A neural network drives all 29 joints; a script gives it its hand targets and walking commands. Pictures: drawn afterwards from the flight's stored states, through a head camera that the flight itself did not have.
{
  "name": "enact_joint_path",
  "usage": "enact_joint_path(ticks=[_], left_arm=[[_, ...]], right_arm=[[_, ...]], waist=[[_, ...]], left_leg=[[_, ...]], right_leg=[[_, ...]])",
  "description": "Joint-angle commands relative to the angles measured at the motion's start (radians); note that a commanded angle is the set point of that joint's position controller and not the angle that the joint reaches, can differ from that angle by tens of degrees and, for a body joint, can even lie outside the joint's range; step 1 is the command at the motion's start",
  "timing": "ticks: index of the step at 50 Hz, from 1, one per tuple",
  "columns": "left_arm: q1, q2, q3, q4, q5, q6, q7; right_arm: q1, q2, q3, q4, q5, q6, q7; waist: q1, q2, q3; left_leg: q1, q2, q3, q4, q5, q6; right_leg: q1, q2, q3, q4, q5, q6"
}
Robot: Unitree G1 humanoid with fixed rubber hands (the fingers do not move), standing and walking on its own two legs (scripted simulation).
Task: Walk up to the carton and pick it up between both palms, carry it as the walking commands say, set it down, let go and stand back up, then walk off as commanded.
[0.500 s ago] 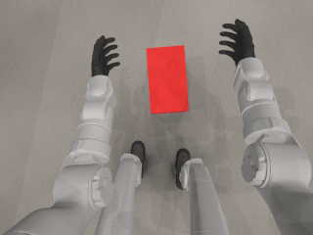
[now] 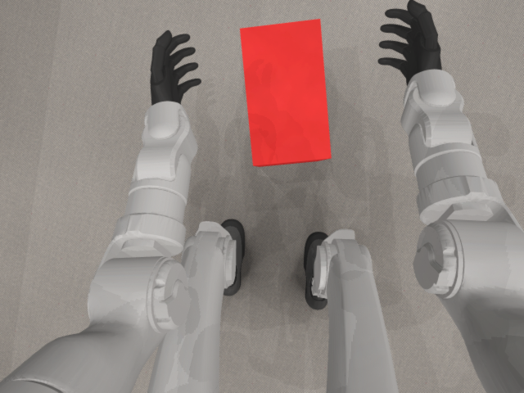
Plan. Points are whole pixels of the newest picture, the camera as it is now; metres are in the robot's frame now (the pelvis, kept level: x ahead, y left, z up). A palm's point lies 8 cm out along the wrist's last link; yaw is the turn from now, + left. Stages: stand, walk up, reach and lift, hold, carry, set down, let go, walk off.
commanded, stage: reach and lift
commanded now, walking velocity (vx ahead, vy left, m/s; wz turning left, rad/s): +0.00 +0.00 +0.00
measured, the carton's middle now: (284, 105) +0.52 -0.01 -0.45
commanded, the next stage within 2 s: none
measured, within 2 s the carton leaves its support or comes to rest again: leaves its support in 1.96 s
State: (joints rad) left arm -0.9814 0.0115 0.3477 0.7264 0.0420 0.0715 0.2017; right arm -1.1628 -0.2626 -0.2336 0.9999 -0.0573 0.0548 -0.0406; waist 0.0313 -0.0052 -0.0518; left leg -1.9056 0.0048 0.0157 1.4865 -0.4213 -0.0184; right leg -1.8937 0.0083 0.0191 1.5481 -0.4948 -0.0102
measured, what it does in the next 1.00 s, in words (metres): lowers itself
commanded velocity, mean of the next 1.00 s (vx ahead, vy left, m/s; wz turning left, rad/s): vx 0.00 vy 0.00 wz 0.00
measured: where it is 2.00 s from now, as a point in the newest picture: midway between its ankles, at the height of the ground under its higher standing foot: (272, 276)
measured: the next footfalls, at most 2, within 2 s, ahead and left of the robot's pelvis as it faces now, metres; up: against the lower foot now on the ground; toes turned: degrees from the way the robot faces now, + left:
none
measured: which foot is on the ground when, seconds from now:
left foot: down 0.00-1.00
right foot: down 0.00-1.00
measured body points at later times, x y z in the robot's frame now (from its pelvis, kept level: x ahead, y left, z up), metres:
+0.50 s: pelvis -0.03 -0.01 -0.11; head +0.32 -0.03 +0.16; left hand +0.49 +0.14 -0.27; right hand +0.52 -0.18 -0.28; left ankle +0.10 +0.12 -0.52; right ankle +0.07 -0.11 -0.52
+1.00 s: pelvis -0.04 +0.00 -0.18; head +0.34 -0.04 +0.06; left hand +0.51 +0.15 -0.37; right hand +0.52 -0.17 -0.39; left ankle +0.10 +0.12 -0.52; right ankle +0.07 -0.11 -0.52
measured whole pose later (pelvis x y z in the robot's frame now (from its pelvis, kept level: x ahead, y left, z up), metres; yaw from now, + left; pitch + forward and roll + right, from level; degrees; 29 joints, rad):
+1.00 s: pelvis -0.04 +0.00 -0.18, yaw +1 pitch +38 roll +3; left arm -1.48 0.23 0.18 1.21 -0.24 -0.02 0.18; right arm -1.48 -0.40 0.07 1.18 0.17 0.01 -0.09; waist 0.03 0.07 0.36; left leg -2.30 -0.01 0.01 2.11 -0.48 -0.04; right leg -2.29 0.00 0.01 2.20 -0.58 -0.02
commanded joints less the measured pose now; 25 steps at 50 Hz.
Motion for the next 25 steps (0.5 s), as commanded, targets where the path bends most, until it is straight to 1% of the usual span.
enact_joint_path(ticks=[1, 4, 7, 14, 19, 25], left_arm=[[-0.219, 0.065, -0.049, -0.113, -0.045, -0.014, 0.019], [-0.257, 0.089, -0.072, -0.1, -0.081, -0.005, 0.03], [-0.29, 0.108, -0.08, -0.069, -0.102, 0.003, 0.035], [-0.37, 0.143, -0.064, 0.032, -0.107, -0.001, 0.026], [-0.42, 0.162, -0.057, 0.094, -0.112, -0.018, 0.015], [-0.475, 0.188, -0.075, 0.146, -0.141, -0.044, 0.009]], right_arm=[[-0.272, -0.126, 0.046, -0.127, 0.046, -0.011, -0.018], [-0.309, -0.148, 0.082, -0.135, 0.082, 0.001, -0.028], [-0.337, -0.161, 0.102, -0.118, 0.103, 0.011, -0.032], [-0.399, -0.165, 0.115, -0.028, 0.112, 0.014, -0.028], [-0.441, -0.161, 0.131, 0.017, 0.115, 0.003, -0.034], [-0.492, -0.171, 0.174, 0.036, 0.138, -0.014, -0.053]], waist=[[-0.004, -0.053, -1.098], [0.0, -0.065, -1.117], [0.003, -0.073, -1.081], [0.013, -0.076, -0.933], [0.018, -0.079, -0.884], [0.016, -0.085, -0.887]], left_leg=[[0.608, -0.115, 0.048, 0.027, 0.34, -0.054], [0.572, -0.111, 0.052, 0.076, 0.294, -0.051], [0.522, -0.104, 0.055, 0.115, 0.241, -0.049], [0.394, -0.088, 0.06, 0.197, 0.148, -0.043], [0.327, -0.081, 0.062, 0.263, 0.133, -0.04], [0.283, -0.077, 0.06, 0.344, 0.16, -0.04]], right_leg=[[0.501, 0.093, -0.026, -0.053, 0.358, 0.023], [0.489, 0.088, -0.028, -0.004, 0.327, 0.022], [0.452, 0.082, -0.029, 0.031, 0.279, 0.02], [0.325, 0.066, -0.022, 0.096, 0.179, 0.016], [0.289, 0.057, -0.011, 0.152, 0.158, 0.02], [0.307, 0.049, 0.004, 0.229, 0.19, 0.026]])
